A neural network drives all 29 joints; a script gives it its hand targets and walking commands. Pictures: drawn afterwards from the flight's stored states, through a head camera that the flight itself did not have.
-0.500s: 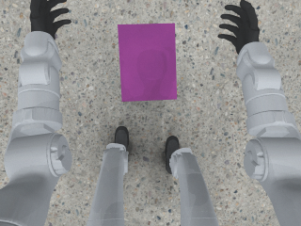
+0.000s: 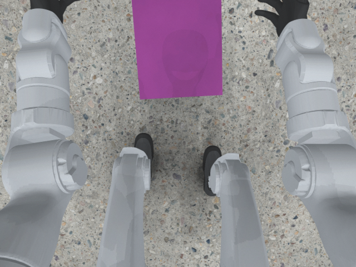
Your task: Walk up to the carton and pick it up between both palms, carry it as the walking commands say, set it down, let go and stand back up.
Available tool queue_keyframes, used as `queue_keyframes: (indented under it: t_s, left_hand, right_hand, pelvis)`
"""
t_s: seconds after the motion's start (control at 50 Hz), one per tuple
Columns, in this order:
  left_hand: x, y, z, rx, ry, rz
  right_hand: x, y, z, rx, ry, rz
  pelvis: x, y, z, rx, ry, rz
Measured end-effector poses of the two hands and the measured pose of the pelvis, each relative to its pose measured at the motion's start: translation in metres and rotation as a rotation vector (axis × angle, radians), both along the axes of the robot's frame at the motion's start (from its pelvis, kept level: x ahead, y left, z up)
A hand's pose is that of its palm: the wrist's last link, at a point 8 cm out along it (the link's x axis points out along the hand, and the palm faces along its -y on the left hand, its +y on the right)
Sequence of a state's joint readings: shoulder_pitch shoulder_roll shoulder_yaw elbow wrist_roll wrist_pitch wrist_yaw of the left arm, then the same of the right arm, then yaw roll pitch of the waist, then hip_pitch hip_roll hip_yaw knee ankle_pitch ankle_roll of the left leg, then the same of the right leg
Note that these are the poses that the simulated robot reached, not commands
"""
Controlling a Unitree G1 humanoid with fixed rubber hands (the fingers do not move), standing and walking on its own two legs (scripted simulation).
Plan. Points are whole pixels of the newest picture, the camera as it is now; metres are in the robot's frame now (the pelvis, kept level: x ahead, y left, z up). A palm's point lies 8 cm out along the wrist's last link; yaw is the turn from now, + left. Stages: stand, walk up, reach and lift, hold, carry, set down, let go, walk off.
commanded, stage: reach and lift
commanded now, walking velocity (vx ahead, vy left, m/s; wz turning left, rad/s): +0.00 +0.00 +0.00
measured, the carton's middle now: (176, 50) +0.54 +0.03 -0.43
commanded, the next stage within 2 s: none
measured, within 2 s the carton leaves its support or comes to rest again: neither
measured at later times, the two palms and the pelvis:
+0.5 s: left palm (100, 41) +0.52 +0.22 -0.31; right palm (237, 48) +0.53 -0.12 -0.32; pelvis -0.03 +0.00 -0.13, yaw +0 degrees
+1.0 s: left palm (108, 48) +0.51 +0.22 -0.36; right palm (232, 55) +0.52 -0.12 -0.37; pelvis -0.04 +0.00 -0.18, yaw +0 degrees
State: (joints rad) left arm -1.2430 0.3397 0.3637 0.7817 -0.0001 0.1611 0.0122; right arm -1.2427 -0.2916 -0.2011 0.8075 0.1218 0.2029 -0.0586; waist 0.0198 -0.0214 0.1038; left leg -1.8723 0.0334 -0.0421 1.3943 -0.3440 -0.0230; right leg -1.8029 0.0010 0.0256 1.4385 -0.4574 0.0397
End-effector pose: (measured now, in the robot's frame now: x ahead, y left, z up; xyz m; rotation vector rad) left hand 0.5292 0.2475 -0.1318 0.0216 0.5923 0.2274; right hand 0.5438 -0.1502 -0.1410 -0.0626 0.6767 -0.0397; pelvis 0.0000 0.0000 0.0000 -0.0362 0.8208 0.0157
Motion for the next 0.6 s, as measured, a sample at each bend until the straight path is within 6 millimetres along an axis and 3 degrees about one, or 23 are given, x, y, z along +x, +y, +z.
queue_keyframes:
  t_s: [0.18, 0.44, 0.52, 0.6]
  left_hand:
    - [-0.002, -0.009, -0.058, 0.041, 0.025, 0.0]
    - [-0.002, -0.025, -0.152, 0.067, 0.034, -0.016]
    - [-0.01, -0.027, -0.184, 0.064, 0.08, -0.02]
    - [-0.011, -0.029, -0.198, 0.055, 0.086, -0.019]
  right_hand:
    - [-0.001, 0.009, -0.06, -0.023, 0.006, 0.004]
    - [-0.007, 0.031, -0.15, -0.004, -0.025, 0.011]
    - [-0.017, 0.032, -0.186, -0.014, 0.03, 0.014]
    - [-0.02, 0.031, -0.202, -0.008, 0.042, 0.005]
  pelvis:
    - [-0.009, -0.001, -0.058, 0.007, -0.021, -0.008]
    - [-0.029, -0.003, -0.11, 0.022, -0.203, -0.014]
    - [-0.032, -0.004, -0.131, 0.025, -0.206, -0.015]
    - [-0.034, -0.003, -0.148, 0.027, -0.215, -0.018]
